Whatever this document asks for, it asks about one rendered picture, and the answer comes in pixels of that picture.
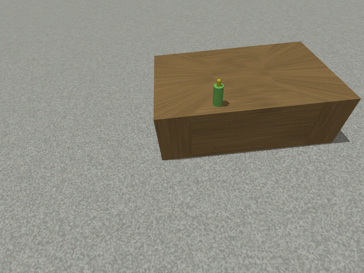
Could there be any bottle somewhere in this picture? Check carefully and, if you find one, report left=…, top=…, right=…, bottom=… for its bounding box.
left=213, top=79, right=224, bottom=107

